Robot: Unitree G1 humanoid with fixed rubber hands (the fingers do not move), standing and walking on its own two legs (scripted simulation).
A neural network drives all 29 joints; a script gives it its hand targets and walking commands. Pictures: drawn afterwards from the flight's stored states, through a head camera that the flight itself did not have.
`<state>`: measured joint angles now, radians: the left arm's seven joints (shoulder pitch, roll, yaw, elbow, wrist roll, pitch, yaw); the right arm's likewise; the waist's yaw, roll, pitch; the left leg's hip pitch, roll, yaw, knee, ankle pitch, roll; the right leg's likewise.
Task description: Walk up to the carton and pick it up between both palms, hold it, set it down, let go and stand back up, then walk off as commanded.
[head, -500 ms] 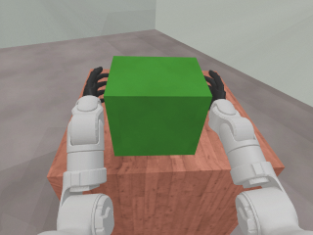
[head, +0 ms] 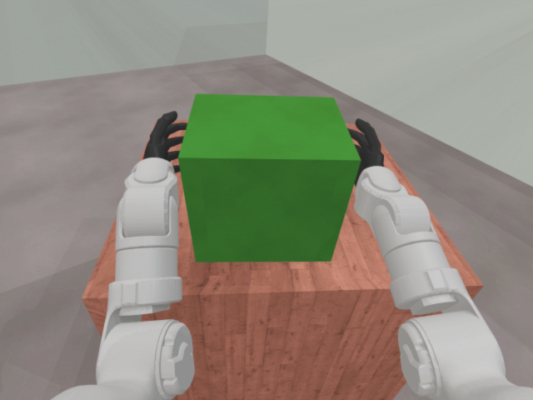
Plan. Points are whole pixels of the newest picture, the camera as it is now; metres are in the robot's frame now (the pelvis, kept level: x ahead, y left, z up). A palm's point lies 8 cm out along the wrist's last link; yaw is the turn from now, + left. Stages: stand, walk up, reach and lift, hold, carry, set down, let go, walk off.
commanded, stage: hold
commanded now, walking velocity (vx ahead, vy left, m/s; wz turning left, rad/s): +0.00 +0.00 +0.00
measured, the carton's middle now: (265, 179) +0.38 +0.01 +0.19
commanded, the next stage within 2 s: none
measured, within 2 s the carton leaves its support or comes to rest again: neither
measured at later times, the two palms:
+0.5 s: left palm (162, 167) +0.36 +0.16 +0.22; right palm (368, 173) +0.37 -0.14 +0.21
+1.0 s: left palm (160, 166) +0.36 +0.16 +0.22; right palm (367, 172) +0.37 -0.14 +0.21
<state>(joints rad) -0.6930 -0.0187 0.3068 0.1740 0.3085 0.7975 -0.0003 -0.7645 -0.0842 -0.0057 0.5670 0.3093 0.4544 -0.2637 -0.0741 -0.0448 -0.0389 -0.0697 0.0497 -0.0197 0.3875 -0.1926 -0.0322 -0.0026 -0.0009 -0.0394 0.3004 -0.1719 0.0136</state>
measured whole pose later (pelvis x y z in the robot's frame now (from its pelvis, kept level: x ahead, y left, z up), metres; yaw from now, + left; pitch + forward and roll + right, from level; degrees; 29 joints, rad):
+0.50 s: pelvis +0.00 +0.00 +0.00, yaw +0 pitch -7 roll -1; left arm -0.66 -0.02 0.29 0.14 0.30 0.80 0.01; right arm -0.74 -0.09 0.01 0.54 0.32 0.46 -0.27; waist -0.08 -0.04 -0.04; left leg -0.07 0.05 -0.02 0.39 -0.20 -0.03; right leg 0.00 0.00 -0.04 0.30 -0.18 0.01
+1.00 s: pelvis +0.01 +0.00 +0.00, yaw +0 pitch -7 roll -1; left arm -0.67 -0.02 0.30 0.14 0.30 0.80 0.01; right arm -0.74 -0.09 0.01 0.53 0.33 0.47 -0.27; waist -0.07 -0.04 -0.04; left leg -0.06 0.05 -0.02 0.39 -0.20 -0.03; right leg 0.01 0.00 -0.03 0.29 -0.18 0.02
